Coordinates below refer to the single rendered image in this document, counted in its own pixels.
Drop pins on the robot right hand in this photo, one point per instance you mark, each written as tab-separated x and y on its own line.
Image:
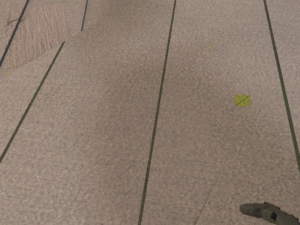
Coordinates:
268	212

